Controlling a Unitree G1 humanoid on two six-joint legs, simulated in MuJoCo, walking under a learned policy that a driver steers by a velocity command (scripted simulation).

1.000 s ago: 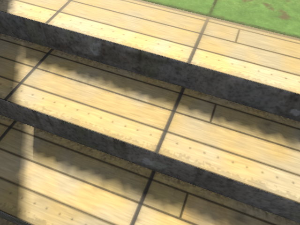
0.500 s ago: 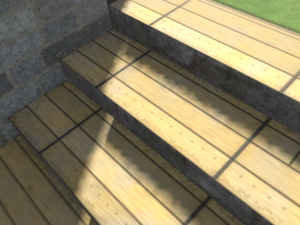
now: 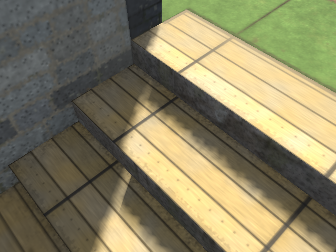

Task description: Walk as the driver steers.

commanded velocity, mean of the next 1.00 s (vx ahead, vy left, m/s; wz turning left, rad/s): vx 0.14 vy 0.00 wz -0.88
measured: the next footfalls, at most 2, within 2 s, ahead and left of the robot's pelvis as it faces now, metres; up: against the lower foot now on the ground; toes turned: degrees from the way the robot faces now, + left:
right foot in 1.10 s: +0.06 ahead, -0.27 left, +0.00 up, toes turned -56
left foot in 1.62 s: +0.38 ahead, -0.40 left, +0.14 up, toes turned -33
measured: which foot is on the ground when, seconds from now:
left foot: down 0.00-1.00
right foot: up 0.00-1.00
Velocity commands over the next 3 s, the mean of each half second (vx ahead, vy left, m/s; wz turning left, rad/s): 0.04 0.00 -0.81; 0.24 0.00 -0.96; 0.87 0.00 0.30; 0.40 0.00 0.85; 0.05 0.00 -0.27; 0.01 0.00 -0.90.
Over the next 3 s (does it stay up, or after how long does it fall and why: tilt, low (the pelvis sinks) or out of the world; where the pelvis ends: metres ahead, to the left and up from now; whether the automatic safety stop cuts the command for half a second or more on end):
stays up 0.54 -0.41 0.24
